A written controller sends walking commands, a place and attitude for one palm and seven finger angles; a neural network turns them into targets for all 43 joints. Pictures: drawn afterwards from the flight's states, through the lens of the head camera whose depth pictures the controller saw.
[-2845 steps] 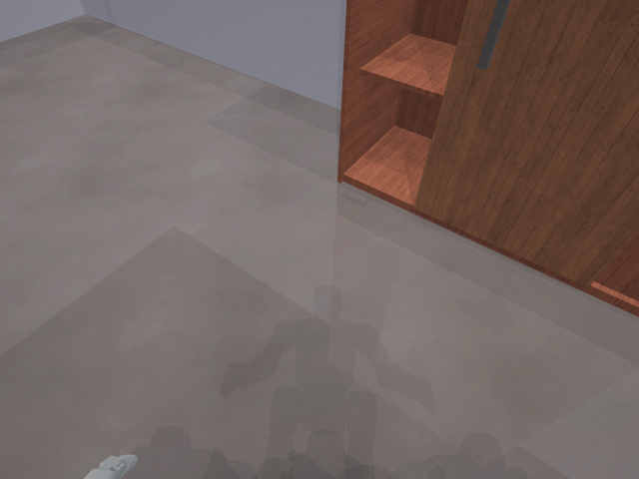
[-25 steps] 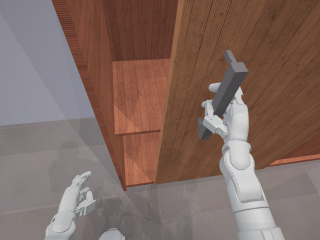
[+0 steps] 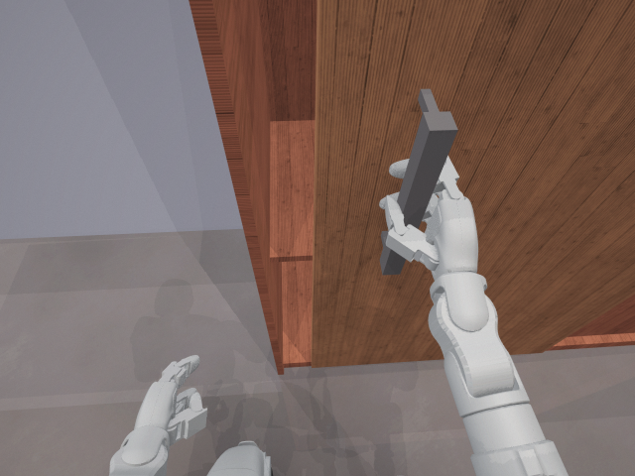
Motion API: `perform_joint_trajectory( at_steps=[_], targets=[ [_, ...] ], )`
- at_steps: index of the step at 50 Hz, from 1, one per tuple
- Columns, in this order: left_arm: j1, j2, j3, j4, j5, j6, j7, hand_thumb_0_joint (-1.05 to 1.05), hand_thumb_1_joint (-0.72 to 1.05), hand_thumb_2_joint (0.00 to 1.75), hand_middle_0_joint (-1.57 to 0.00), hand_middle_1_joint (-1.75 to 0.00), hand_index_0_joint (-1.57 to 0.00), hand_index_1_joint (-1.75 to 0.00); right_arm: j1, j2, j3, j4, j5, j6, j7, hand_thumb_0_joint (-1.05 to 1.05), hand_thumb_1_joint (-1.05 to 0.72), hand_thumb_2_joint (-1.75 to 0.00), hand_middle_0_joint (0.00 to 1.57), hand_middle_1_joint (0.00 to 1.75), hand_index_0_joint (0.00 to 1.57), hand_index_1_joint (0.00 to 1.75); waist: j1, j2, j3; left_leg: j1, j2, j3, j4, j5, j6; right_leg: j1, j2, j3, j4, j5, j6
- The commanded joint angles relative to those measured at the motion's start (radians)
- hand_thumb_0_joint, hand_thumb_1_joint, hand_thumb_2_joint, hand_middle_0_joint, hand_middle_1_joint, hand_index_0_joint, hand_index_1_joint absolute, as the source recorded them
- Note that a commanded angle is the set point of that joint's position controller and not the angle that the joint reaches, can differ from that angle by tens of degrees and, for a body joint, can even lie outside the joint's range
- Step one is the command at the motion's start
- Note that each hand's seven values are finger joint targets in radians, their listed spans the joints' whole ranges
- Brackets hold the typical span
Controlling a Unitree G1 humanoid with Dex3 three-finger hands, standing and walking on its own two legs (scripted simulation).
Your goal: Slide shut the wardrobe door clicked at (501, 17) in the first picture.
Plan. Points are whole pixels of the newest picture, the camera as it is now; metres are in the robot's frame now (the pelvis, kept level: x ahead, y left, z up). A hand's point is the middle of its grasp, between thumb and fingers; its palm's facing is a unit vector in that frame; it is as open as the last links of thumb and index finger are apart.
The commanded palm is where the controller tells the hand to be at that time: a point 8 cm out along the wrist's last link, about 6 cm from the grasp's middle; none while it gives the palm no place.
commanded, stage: step sideways, sliding the door along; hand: right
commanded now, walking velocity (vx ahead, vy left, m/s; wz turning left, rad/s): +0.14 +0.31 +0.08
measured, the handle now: (405, 197) +0.41 -0.10 +0.11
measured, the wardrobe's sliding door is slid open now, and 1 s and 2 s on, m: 0.08 0.07 0.07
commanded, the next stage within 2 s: stop walking and hold the door there in 0.38 s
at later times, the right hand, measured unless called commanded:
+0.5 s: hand (380, 230) +0.35 -0.07 +0.12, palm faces +0.09 +0.99 -0.09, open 6.4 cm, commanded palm +0.33 -0.11 +0.13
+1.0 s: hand (383, 227) +0.36 -0.07 +0.12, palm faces +0.19 +0.96 -0.22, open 6.2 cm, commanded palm +0.33 -0.12 +0.13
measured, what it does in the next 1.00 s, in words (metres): steps to the left: left foot, then right foot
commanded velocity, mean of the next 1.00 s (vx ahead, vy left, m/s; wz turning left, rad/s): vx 0.08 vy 0.06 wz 0.04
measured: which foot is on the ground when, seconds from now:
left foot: down 0.00-0.38, up 0.40-0.58, down 0.60-1.00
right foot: down 0.00-0.60, up 0.62-0.76, down 0.78-1.00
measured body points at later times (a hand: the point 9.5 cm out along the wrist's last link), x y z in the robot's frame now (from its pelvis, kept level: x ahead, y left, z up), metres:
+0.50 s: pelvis -0.03 +0.06 +0.01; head +0.01 +0.05 +0.46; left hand +0.16 +0.24 -0.10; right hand +0.34 -0.12 +0.13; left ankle +0.01 +0.17 -0.66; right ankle -0.06 -0.15 -0.71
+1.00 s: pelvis -0.03 +0.11 +0.03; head -0.02 +0.12 +0.48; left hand +0.06 +0.42 -0.06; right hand +0.34 -0.12 +0.13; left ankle +0.03 +0.21 -0.71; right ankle +0.00 -0.01 -0.71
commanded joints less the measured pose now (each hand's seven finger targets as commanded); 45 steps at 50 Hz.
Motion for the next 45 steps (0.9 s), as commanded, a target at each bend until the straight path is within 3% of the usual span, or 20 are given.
perform_joint_trajectory(
  at_steps=[1,4,8,11,13,14,17,19,20,22,24,25,27,28,30,32,34,37,42,45],
  targets=[
    [-0.09,0.058,0.004,-0.128,-0.016,-0.025,0.01,0.0,0.9,0.9,-0.2,-0.3,-0.2,-0.3,-0.463,0.11,0.198,-0.219,-0.019,-0.066,0.087,0.0,-0.9,-0.9,0.45,1.4,0.45,1.4,0.113,0.146,-0.413,0.197,0.1,-0.166,-0.168,0.425,0.082,-0.006,0.079,-0.047,0.011,0.087,-0.129],
    [-0.087,0.059,0.009,-0.092,-0.007,-0.053,0.022,0.0,0.9,0.9,-0.2,-0.3,-0.2,-0.3,-0.508,0.101,0.178,-0.216,-0.004,-0.064,0.084,0.0,-0.9,-0.9,0.45,1.4,0.45,1.4,0.126,0.22,-0.467,0.165,0.115,-0.179,-0.21,0.395,0.089,0.097,0.113,-0.027,-0.063,0.056,-0.114],
    [-0.106,0.095,0.016,-0.12,-0.004,-0.03,0.019,0.0,0.9,0.9,-0.2,-0.3,-0.2,-0.3,-0.533,0.168,0.217,-0.165,-0.005,-0.081,0.101,0.0,-0.9,-0.9,0.45,1.4,0.45,1.4,0.095,-0.241,-0.375,0.127,-0.048,0.028,0.144,0.018,0.011,0.026,-0.171,0.115,-0.24,0.428,-0.23],
    [-0.075,0.082,0.01,-0.128,-0.027,-0.017,0.007,0.0,0.9,0.9,-0.2,-0.3,-0.2,-0.3,-0.553,0.186,0.219,-0.055,-0.01,-0.074,0.107,0.0,-0.9,-0.9,0.45,1.4,0.45,1.4,0.083,-0.023,-0.351,0.219,-0.045,-0.003,-0.058,0.099,0.038,-0.009,-0.1,0.052,-0.093,0.377,-0.24],
    [-0.056,0.045,0.004,-0.121,-0.037,-0.03,0.016,0.0,0.9,0.9,-0.2,-0.3,-0.2,-0.3,-0.598,0.18,0.234,-0.044,-0.01,-0.062,0.1,0.0,-0.9,-0.9,0.45,1.4,0.45,1.4,0.11,0.335,-0.434,0.285,0.115,-0.287,-0.289,0.364,0.125,-0.026,0.126,-0.03,0.078,0.076,-0.121],
    [-0.062,0.058,0.013,-0.106,-0.03,-0.041,0.02,0.0,0.9,0.9,-0.2,-0.3,-0.2,-0.3,-0.589,0.172,0.219,-0.023,-0.01,-0.058,0.099,0.0,-0.9,-0.9,0.45,1.4,0.45,1.4,0.1,0.407,-0.45,0.306,0.147,-0.341,-0.331,0.441,0.17,-0.049,0.162,0.019,0.153,-0.067,-0.115],
    [-0.027,0.069,0.002,-0.051,-0.011,-0.066,0.022,0.0,0.9,0.9,-0.2,-0.3,-0.2,-0.3,-0.694,0.193,0.236,-0.055,-0.003,-0.083,0.095,0.0,-0.9,-0.9,0.45,1.4,0.45,1.4,0.152,0.137,-0.456,0.185,0.073,-0.166,-0.099,0.402,0.124,0.158,0.105,0.03,-0.238,0.183,-0.14],
    [-0.052,0.14,0.035,-0.094,0.005,-0.046,0.009,0.0,0.9,0.9,-0.2,-0.3,-0.2,-0.3,-0.613,0.209,0.252,0.02,0.011,-0.087,0.115,0.0,-0.9,-0.9,0.45,1.4,0.45,1.4,0.103,-0.27,-0.379,-0.139,-0.051,-0.027,0.317,-0.121,0.016,0.295,-0.28,0.354,-0.34,0.657,-0.289],
    [-0.063,0.121,0.026,-0.094,0.008,-0.035,-0.001,0.0,0.9,0.9,-0.2,-0.3,-0.2,-0.3,-0.633,0.191,0.252,0.014,0.003,-0.091,0.126,0.0,-0.9,-0.9,0.45,1.4,0.45,1.4,0.087,-0.282,-0.345,-0.212,-0.029,-0.072,0.456,-0.194,0.018,0.288,-0.303,0.361,-0.323,0.749,-0.339],
    [-0.03,0.131,0.025,-0.076,-0.002,-0.023,-0.014,0.0,0.9,0.9,-0.2,-0.3,-0.2,-0.3,-0.654,0.164,0.211,0.035,0.005,-0.107,0.129,0.0,-0.9,-0.9,0.45,1.4,0.45,1.4,0.087,-0.118,-0.326,-0.265,0.006,-0.097,0.398,-0.211,0.028,0.361,-0.293,0.26,-0.236,0.875,-0.341],
    [-0.021,0.137,0.022,-0.09,-0.005,-0.018,-0.015,0.0,0.9,0.9,-0.2,-0.3,-0.2,-0.3,-0.656,0.159,0.201,0.054,0.002,-0.108,0.124,0.0,-0.9,-0.9,0.45,1.4,0.45,1.4,0.086,-0.132,-0.357,-0.141,-0.008,-0.042,0.234,-0.187,0.035,0.349,-0.248,0.153,-0.203,0.855,-0.294],
    [0.026,0.202,0.052,-0.031,0.002,-0.005,0.005,0.0,0.9,0.9,-0.2,-0.3,-0.2,-0.3,-0.592,-0.402,-0.35,0.113,-0.024,-0.118,0.055,0.0,-0.9,-0.9,0.45,1.4,0.45,1.4,0.06,-0.193,-0.409,-0.054,-0.049,0.019,0.149,-0.179,0.018,0.336,-0.202,0.057,-0.193,0.825,-0.252],
    [-0.031,0.159,0.024,-0.07,0.001,-0.012,-0.003,0.0,0.9,0.9,-0.2,-0.3,-0.2,-0.3,-0.547,-0.165,-0.136,0.023,-0.021,-0.114,0.096,0.0,-0.9,-0.9,0.45,1.4,0.45,1.4,0.067,-0.282,-0.386,0.144,-0.087,0.076,-0.087,-0.003,0.024,0.222,-0.122,-0.02,-0.092,0.679,-0.182],
    [-0.031,0.144,0.016,-0.075,-0.013,-0.02,-0.002,0.0,0.9,0.9,-0.2,-0.3,-0.2,-0.3,-0.515,-0.208,-0.185,0.034,-0.026,-0.112,0.094,0.0,-0.9,-0.9,0.45,1.4,0.45,1.4,0.061,-0.206,-0.405,0.282,-0.095,0.071,-0.213,0.118,0.032,0.149,-0.059,-0.055,0.008,0.559,-0.159],
    [-0.045,0.092,-0.004,-0.088,-0.026,-0.042,0.004,0.0,0.9,0.9,-0.2,-0.3,-0.2,-0.3,-0.452,-0.333,-0.268,0.051,-0.033,-0.081,0.082,0.0,-0.9,-0.9,0.45,1.4,0.45,1.4,0.071,0.361,-0.398,0.432,0.191,-0.361,-0.4,0.366,0.163,-0.197,0.163,-0.046,0.348,-0.099,-0.122],
    [-0.013,0.137,-0.001,-0.032,-0.006,-0.083,0.027,0.0,0.9,0.9,-0.2,-0.3,-0.2,-0.3,-0.366,-0.461,-0.417,0.026,-0.004,-0.061,0.059,0.0,-0.9,-0.9,0.45,1.4,0.45,1.4,0.048,0.339,-0.438,0.394,0.234,-0.379,-0.353,0.485,0.189,-0.192,0.141,0.091,0.363,-0.15,-0.132],
    [-0.039,0.122,-0.027,-0.018,0.005,-0.101,0.047,0.0,0.9,0.9,-0.2,-0.3,-0.2,-0.3,-0.396,-0.438,-0.425,-0.023,-0.007,-0.059,0.047,0.0,-0.9,-0.9,0.45,1.4,0.45,1.4,0.056,0.289,-0.497,0.439,0.2,-0.286,-0.315,0.579,0.16,-0.108,0.162,0.067,0.148,-0.095,-0.142],
    [-0.015,0.146,-0.03,-0.011,0.014,-0.11,0.064,0.0,0.9,0.9,-0.2,-0.3,-0.2,-0.3,-0.354,-0.508,-0.492,-0.008,-0.019,-0.063,0.028,0.0,-0.9,-0.9,0.45,1.4,0.45,1.4,0.061,0.11,-0.491,0.411,0.155,-0.235,-0.353,0.332,0.087,0.057,0.206,-0.004,-0.267,0.108,-0.158],
    [-0.012,0.192,-0.005,-0.041,0.0,-0.111,0.051,0.0,0.9,0.9,-0.2,-0.3,-0.2,-0.3,-0.314,-0.511,-0.471,0.036,-0.03,-0.084,0.027,0.0,-0.9,-0.9,0.45,1.4,0.45,1.4,0.06,-0.096,-0.29,0.245,0.077,-0.234,-0.402,-0.075,0.021,0.004,0.105,0.084,-0.35,0.059,-0.198],
    [0.012,0.197,0.005,-0.051,-0.008,-0.11,0.052,0.0,0.9,0.9,-0.2,-0.3,-0.2,-0.3,-0.27,-0.541,-0.499,0.064,-0.031,-0.089,0.025,0.0,-0.9,-0.9,0.45,1.4,0.45,1.4,0.058,0.032,-0.309,0.288,0.12,-0.274,-0.46,-0.076,0.019,-0.032,0.136,0.063,-0.285,0.05,-0.187]
  ],
)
